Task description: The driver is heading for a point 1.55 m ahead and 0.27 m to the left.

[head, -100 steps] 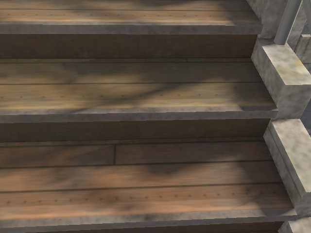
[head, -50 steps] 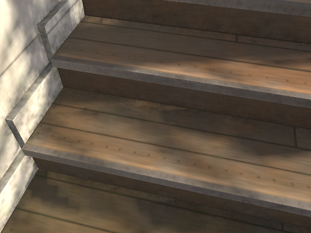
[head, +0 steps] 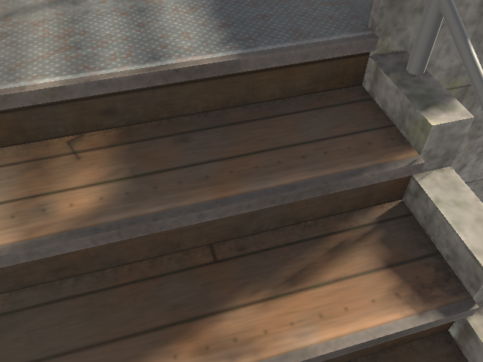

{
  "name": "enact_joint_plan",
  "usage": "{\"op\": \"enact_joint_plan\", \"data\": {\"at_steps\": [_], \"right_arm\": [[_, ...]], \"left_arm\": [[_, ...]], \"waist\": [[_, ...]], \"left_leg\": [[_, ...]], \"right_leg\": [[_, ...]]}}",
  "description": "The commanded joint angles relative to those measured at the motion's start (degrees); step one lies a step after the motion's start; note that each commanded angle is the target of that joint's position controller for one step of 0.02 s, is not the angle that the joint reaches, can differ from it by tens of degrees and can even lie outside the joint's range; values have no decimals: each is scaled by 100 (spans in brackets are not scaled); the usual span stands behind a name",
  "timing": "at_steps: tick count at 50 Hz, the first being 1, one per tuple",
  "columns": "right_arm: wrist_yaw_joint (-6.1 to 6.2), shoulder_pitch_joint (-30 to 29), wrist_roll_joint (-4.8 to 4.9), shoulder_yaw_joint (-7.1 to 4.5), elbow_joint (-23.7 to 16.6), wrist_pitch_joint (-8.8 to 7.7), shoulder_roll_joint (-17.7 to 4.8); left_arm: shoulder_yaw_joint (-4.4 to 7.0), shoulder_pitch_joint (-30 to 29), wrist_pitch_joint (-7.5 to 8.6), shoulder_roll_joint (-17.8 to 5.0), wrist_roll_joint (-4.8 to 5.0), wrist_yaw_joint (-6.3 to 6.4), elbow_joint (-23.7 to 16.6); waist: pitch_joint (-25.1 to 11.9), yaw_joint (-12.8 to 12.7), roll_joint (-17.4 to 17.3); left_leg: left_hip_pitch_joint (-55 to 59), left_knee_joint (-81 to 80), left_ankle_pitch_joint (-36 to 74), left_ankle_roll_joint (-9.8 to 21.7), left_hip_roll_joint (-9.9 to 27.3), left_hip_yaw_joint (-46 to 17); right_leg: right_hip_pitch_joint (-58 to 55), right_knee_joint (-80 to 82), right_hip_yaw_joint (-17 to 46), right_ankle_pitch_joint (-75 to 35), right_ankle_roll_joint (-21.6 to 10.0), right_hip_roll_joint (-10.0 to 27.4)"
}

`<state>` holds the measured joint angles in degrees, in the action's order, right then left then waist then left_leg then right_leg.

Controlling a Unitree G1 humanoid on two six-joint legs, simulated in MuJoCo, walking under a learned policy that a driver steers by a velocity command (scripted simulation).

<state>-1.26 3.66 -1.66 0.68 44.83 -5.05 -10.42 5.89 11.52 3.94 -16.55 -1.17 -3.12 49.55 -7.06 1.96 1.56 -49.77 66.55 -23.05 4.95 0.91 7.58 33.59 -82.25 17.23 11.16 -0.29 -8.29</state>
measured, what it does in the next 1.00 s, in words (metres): steps to the right: right foot 0.04 m lower, then left foot 0.04 m higher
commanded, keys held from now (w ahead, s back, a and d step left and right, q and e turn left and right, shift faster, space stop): no key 0.66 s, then w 0.34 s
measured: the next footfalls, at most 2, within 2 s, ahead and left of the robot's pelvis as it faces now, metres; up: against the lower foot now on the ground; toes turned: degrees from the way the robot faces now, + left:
right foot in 0.58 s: +0.06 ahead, -0.20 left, -0.04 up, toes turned -5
left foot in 0.90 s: +0.10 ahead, -0.11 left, +0.00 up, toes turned +1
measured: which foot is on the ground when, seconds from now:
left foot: down 0.00-0.68, up 0.70-0.88, down 0.90-1.00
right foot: up 0.00-0.56, down 0.58-0.90, up 0.92-1.00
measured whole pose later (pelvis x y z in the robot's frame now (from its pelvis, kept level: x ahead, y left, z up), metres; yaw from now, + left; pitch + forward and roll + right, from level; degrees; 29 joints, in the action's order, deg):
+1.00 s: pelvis +0.02 -0.14 -0.01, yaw -3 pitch +0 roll +2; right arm 5.6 21.7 -3.7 -2.5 39.7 2.4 -10.8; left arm 2.2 -1.9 -2.6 -10.2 -2.8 2.9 32.2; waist 0.4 8.2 0.6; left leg -31.9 63.3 -53.9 14.3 -6.1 12.6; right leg 37.4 -90.5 7.3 31.7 1.4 -7.2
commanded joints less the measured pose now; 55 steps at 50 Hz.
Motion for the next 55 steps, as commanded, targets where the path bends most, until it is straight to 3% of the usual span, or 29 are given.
{"op": "enact_joint_plan", "data": {"at_steps": [1,3,6,11,17,18,20,26,30,31,33,34,35,36,38,39,40,42,44,45,46,47,48,49,51,52,53,54,55], "right_arm": [[55,-725,246,13,136,-203,178],[143,-1085,247,24,56,-366,192],[109,-877,108,-144,122,-443,-463],[-42,303,121,-104,357,-458,-434],[-241,95,123,64,177,-390,-176],[405,836,229,-369,757,-163,-836],[711,1193,25,-329,720,-42,-589],[616,936,-134,-469,507,86,-513],[592,834,-320,-517,299,271,-575],[647,764,-275,-516,210,356,-578],[621,447,-142,-477,30,529,-411],[502,698,-84,-506,63,612,-295],[415,995,-192,-560,21,676,-259],[463,451,-127,-507,-63,663,-146],[294,1344,-94,-603,-327,593,-356],[362,1618,-124,-531,-726,713,-399],[427,2376,-127,-609,-461,812,-792],[496,2335,-89,-639,-453,863,-842],[567,2366,-69,-520,-522,928,-270],[633,2838,-73,-355,-432,929,232],[707,3301,-239,-203,-307,814,543],[689,2189,-251,-235,-716,631,-40],[652,912,-216,-202,-1358,559,-187],[711,-375,-264,-252,-1767,500,-493],[808,-980,-214,-175,-1856,338,-405],[834,-1086,-284,-134,-1851,262,-396],[589,-159,-23,247,-1831,82,-318],[734,-956,-397,-68,-1725,106,-193],[783,-368,-497,49,-1586,177,-66]], "left_arm": [[-205,978,-97,281,-159,70,204],[-247,1002,-79,159,-129,-16,350],[-150,821,40,-362,-41,-143,388],[-60,37,-49,-495,-83,460,117],[70,292,17,-434,-168,567,308],[-134,230,-258,211,-10,496,-89],[-225,82,-370,312,-50,493,-192],[-200,209,-410,118,-56,590,-782],[-341,338,-513,484,-60,569,-1066],[-340,493,-488,511,-128,569,-1068],[-382,1481,-369,623,-4,502,-593],[-302,1767,-289,422,44,498,-312],[-212,1701,-297,95,-2,536,-88],[-308,1437,-369,500,-82,615,-207],[-229,399,-277,-263,-349,596,-518],[-108,-617,-274,-689,-448,649,-870],[-112,-1852,-272,-458,-397,670,-1263],[-193,-1358,-225,-84,-310,770,-1221],[-174,-719,-281,-113,-73,784,-1048],[-297,-1328,-315,295,-46,682,-1329],[-567,-2358,-360,1210,-42,514,-1830],[-617,-1845,-499,1548,22,495,-2375],[-587,-1098,-582,1179,-73,511,-2467],[-305,-177,-733,329,-224,609,-2307],[4,618,-966,-494,-292,659,-2014],[-6,821,-1015,-444,-194,661,-2015],[-223,1860,-709,-370,97,27,-1039],[-165,843,-820,-46,-101,425,-1899],[-380,945,-737,333,-87,553,-1639]], "waist": [[15,-834,95],[-286,-851,-111],[-162,-577,-193],[305,-48,-519],[405,-172,-699],[770,-345,-615],[560,-4,-458],[373,-110,-883],[290,-192,-799],[158,-293,-693],[112,-691,-71],[112,-529,929],[68,-305,2018],[358,-435,937],[-262,676,521],[-183,1159,1187],[-338,1668,1178],[209,1250,282],[21,1016,87],[108,1301,-453],[669,1637,-1258],[722,607,-1328],[904,-175,-700],[653,-940,-273],[362,-1225,222],[339,-1301,27],[11,-991,-238],[428,-1276,-95],[334,-1106,569]], "left_leg": [[1012,-3837,-902,371,856,-2995],[1056,-3827,249,0,515,-2058],[1294,-3940,684,167,588,-1345],[2852,-4500,-1156,734,1286,-2406],[2634,-4173,-1501,850,1288,-2190],[3039,-4099,-904,1030,1395,-2432],[3494,-3844,-509,1194,1566,-2913],[3042,-3230,-736,898,1719,-3096],[2560,-2724,-694,569,1648,-3055],[2530,-2338,-90,457,1544,-2926],[2184,-969,765,-254,694,-1478],[1837,67,605,-484,238,-671],[871,1579,-1599,-619,-465,-81],[331,2092,-1720,-467,-501,-541],[-73,2671,-1942,-705,-886,-229],[-137,2422,-1766,-764,-219,-422],[805,1568,-2691,-793,48,-81],[1859,-323,-2886,-528,-295,932],[3230,-1476,-1372,-41,-165,635],[3871,-1796,-448,311,168,-132],[3740,-1767,422,647,444,-1139],[2974,-2485,-804,796,948,-3006],[1825,-3293,-1759,709,1396,-3949],[803,-3688,-2234,812,1690,-4519],[-679,-2775,-1555,700,986,-3068],[-1138,-2007,-1174,732,738,-2494],[-1548,-843,-952,33,-1000,-507],[-1036,-627,-680,455,522,-1968],[-408,-219,-1401,193,5,-1087]], "right_leg": [[1019,-594,-275,-359,-22,841],[506,-66,-286,-763,183,980],[295,-195,-303,-771,256,778],[1264,924,-29,86,792,976],[528,1288,-455,312,965,1052],[1067,1632,-1314,-367,576,1101],[1377,1231,-1204,-106,389,1172],[1230,737,-828,787,178,1267],[778,1730,-895,1264,3,1397],[429,2325,-914,1165,-39,1435],[-1333,5009,-1467,63,10,1125],[-2368,5640,-1652,-1354,48,1159],[-3256,5443,-1189,-3077,7,1370],[-3164,5768,-1184,-3176,62,1356],[-4253,4526,-955,-4486,-14,1731],[-3763,4775,36,-2877,-439,2628],[-3230,4599,-469,-2050,-459,2378],[-2361,4571,-991,-1110,-274,1850],[-1838,3493,-1377,-213,-57,1439],[-636,1829,-1298,2019,-102,1102],[847,-1059,-1023,3849,-118,135],[1541,-1749,-294,3031,0,-189],[1180,-1761,-159,2055,83,70],[433,-2248,-758,1016,152,183],[-1244,-2460,-1553,277,289,472],[-1694,-2288,-1707,371,222,521],[-1028,-3289,-1524,-978,-10,-305],[-1457,-437,-1777,517,-43,810],[-1537,1646,-2736,919,-75,469]]}}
